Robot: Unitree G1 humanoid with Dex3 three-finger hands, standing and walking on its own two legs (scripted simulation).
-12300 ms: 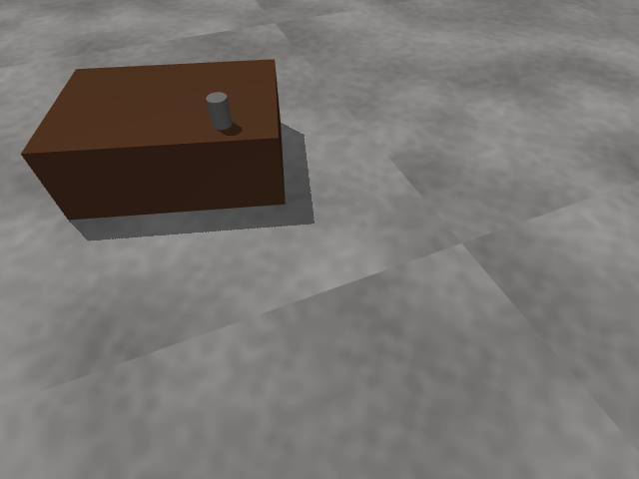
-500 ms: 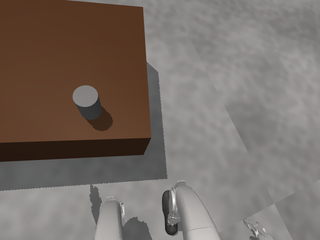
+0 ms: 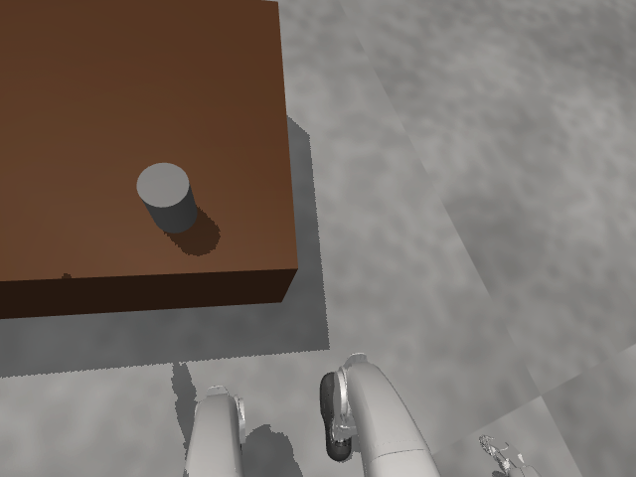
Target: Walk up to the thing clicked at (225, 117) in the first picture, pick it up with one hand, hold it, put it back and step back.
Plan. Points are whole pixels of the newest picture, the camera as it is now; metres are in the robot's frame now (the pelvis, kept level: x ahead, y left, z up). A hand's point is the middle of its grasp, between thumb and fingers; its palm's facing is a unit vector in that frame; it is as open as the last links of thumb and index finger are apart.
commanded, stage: go down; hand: left
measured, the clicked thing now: (169, 200) +0.54 +0.17 -0.24
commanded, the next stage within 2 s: none
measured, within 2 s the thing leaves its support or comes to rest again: neither
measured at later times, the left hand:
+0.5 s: hand out of the picture +0.46 +0.38 +0.06, palm faces +0.15 -0.99 -0.03, open 17.1 cm
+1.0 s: hand out of the picture +0.47 +0.37 +0.06, palm faces +0.13 -0.99 +0.00, open 17.1 cm
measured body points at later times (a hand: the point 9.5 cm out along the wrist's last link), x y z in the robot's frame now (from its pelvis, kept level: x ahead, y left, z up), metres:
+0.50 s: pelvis +0.00 +0.00 +0.00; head +0.19 +0.05 +0.40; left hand +0.45 +0.43 +0.07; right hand +0.04 -0.27 -0.09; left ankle +0.00 +0.12 -0.62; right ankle +0.08 -0.16 -0.62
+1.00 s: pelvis +0.00 +0.00 -0.01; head +0.19 +0.05 +0.40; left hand +0.45 +0.43 +0.07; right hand +0.05 -0.27 -0.10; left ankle +0.00 +0.12 -0.62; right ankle +0.08 -0.16 -0.62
